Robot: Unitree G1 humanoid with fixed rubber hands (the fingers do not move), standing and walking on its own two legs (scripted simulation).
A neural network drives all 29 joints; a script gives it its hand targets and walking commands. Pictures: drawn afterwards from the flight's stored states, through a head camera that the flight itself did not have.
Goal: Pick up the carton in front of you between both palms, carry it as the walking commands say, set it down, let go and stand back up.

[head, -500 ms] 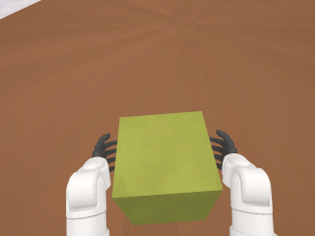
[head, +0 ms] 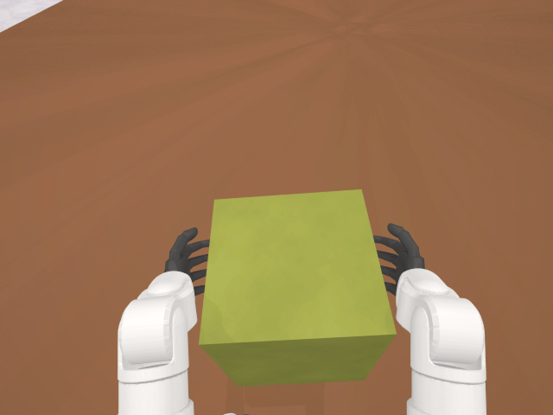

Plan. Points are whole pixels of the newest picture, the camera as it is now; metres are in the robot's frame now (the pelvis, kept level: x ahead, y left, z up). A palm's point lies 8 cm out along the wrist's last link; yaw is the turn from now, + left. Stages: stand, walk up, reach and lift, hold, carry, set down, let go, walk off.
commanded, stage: carry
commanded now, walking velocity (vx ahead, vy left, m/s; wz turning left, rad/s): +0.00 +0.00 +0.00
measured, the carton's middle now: (294, 296) +0.29 +0.00 +0.02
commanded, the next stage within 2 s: none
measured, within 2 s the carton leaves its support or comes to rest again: neither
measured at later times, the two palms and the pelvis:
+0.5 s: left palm (203, 170) +0.49 +0.15 +0.10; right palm (371, 171) +0.48 -0.15 +0.10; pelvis +0.22 +0.01 +0.00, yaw -1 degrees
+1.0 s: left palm (214, 186) +0.52 +0.15 +0.04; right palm (363, 183) +0.52 -0.15 +0.04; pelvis +0.25 +0.00 -0.01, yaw +0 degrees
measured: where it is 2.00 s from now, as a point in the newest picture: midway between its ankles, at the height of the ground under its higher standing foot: outside the picture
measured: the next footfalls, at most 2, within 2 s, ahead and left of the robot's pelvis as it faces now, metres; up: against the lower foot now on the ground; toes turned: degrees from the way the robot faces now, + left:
left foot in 0.06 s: +0.23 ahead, +0.11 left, +0.00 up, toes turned +2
right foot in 0.38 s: +0.27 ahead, -0.11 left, +0.00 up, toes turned +13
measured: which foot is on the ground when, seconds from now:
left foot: up 0.00-0.04, down 0.06-1.00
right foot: down 0.00-0.08, up 0.10-0.36, down 0.38-1.00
